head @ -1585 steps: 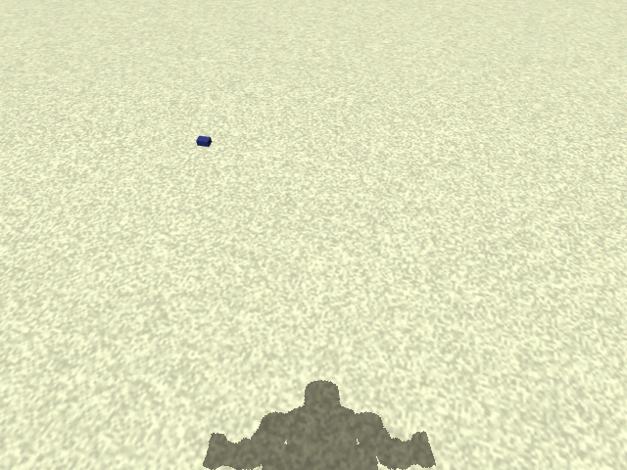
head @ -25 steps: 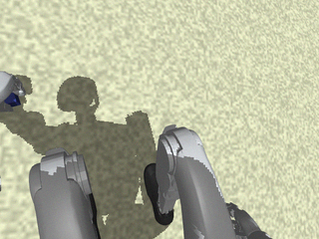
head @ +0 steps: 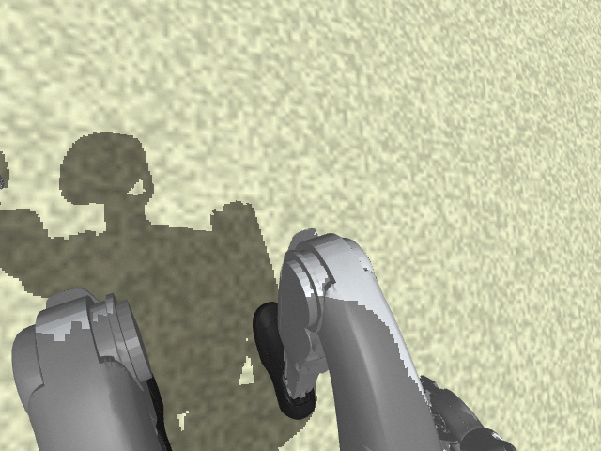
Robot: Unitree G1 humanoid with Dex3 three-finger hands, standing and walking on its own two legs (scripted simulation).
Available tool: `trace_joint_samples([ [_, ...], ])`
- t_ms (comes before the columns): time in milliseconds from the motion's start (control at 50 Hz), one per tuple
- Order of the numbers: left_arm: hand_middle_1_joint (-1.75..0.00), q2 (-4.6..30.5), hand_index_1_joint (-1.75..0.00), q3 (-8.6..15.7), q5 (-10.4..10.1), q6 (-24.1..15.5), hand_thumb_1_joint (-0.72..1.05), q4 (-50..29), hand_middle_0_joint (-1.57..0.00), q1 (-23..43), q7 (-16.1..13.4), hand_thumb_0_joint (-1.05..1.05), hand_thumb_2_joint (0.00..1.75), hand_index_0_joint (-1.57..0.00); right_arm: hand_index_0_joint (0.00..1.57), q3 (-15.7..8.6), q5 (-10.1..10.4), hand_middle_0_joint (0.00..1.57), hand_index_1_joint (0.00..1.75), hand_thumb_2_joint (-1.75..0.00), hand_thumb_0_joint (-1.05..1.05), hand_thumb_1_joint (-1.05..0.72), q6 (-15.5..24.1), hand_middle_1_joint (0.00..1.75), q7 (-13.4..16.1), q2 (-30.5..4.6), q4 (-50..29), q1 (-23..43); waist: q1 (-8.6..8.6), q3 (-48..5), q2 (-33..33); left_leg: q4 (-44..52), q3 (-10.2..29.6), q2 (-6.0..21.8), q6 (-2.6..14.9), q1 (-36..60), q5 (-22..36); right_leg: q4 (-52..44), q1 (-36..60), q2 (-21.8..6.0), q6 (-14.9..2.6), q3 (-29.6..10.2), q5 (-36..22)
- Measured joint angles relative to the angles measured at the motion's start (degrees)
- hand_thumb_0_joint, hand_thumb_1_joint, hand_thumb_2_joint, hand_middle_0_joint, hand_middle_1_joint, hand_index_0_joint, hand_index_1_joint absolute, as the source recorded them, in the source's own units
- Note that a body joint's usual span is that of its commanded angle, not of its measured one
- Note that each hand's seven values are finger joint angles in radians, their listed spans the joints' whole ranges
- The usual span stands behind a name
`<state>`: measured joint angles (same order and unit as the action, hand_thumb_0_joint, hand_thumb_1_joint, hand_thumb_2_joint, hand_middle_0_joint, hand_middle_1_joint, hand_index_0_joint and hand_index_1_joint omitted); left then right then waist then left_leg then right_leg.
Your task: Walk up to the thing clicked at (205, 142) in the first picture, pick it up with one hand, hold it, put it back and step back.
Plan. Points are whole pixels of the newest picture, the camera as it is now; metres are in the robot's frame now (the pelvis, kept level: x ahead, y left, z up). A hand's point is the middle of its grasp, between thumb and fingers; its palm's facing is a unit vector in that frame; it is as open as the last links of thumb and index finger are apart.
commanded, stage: rest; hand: left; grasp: from above
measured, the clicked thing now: out of the picture +0.45 +0.32 -0.26
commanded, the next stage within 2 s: open in 0.56 s
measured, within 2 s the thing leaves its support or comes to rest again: rests again in 0.30 s
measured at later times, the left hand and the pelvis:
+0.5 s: hand out of the picture +0.43 +0.31 -0.24, palm faces -0.50 -0.08 -0.86, open 5.5 cm; pelvis +0.00 +0.00 -0.01, yaw -1 degrees
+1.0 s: hand out of the picture +0.43 +0.31 -0.25, palm faces -0.50 -0.06 -0.87, open 7.7 cm; pelvis +0.00 +0.01 -0.01, yaw -2 degrees
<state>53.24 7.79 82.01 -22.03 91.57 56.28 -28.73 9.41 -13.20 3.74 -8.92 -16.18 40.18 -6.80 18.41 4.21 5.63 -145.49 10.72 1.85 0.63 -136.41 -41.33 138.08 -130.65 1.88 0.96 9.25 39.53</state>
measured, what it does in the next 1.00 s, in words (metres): stands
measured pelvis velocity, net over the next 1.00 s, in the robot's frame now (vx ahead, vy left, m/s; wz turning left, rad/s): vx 0.00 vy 0.01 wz -0.04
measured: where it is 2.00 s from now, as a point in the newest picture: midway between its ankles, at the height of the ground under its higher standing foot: (223, 409)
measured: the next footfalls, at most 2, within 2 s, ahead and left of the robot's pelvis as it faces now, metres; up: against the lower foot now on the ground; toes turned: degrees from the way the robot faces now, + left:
none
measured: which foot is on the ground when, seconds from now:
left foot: down 0.00-1.00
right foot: down 0.00-1.00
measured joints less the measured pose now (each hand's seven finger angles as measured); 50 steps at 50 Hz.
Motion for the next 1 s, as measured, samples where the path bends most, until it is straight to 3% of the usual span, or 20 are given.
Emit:
trace_joint_samples([
  [80, -0.08, 0.84, -0.06, -0.62, 1.09, -0.15, 0.56, 0.91, -0.99, -0.01, -1.46, -0.07, 0.0, -1.18, 0.21, 0.27, -0.91, 0.2, 0.3, -0.9, 0.0, -0.91, 0.45, 0.3, -0.03, -0.51, 0.03, 0.26, 0.27, 0.09, 0.44, -0.69, 0.34, 0.09, 0.01, -0.13, -0.26, 0.41, -0.11, 0.18, 0.1, 0.25, 0.0],
  [240, -0.08, 1.27, -0.06, -1.99, 0.61, 1.7, 0.56, 3.07, -0.99, 0.87, -3.57, -0.07, 0.0, -1.18, 0.2, 1.56, -1.72, 0.2, 0.3, -0.9, 0.0, -0.91, 2.59, 0.3, -0.94, -0.65, -0.15, 1.14, 0.98, 0.49, 0.95, -1.59, 0.73, 0.27, 0.14, 0.08, -0.93, 0.89, 0.14, 0.49, 0.36, 0.51, 0.29],
  [460, -0.08, 2.41, -0.06, -0.07, -0.54, 2.98, 0.56, 3.99, -0.99, 0.46, -3.5, -0.07, 0.0, -1.18, 0.2, 3.35, -2.01, 0.2, 0.3, -0.9, 0.0, -0.91, 3.81, 0.3, -1.88, -0.32, -1.39, 1.43, 1.78, 1.89, 1.31, -2.09, 1.22, 0.24, 0.29, 0.09, -0.92, 0.9, 0.45, 0.65, 0.62, 0.88, 0.13],
  [720, -0.09, 3.94, -0.08, -1.65, -1.07, 1.64, 0.56, 4.46, -0.99, 0.43, -3.27, -0.08, 0.0, -1.18, 0.2, 5.16, -2.44, 0.2, 0.3, -0.9, 0.0, -0.91, 3.66, 0.3, -2.04, -0.63, -1.43, 0.82, 1.97, 2.46, 1.64, -2.39, 1.88, 0.3, 0.38, 0.43, -0.91, 0.63, 1.0, 0.93, 0.86, 1.39, -0.21],
  [1000, -0.28, 3.75, -0.25, -3.0, -0.88, 1.81, 0.4, 4.26, -0.82, 0.31, -4.46, -0.01, 0.22, -0.86, 0.21, 5.75, -2.72, 0.2, 0.3, -0.9, 0.0, -0.9, 4.97, 0.3, -2.53, -0.93, -1.59, 1.65, 2.0, 2.24, 2.22, -2.44, 2.28, 0.32, 0.5, 0.67, -0.91, 0.24, 1.49, 1.13, 1.09, 1.7, -0.4],
])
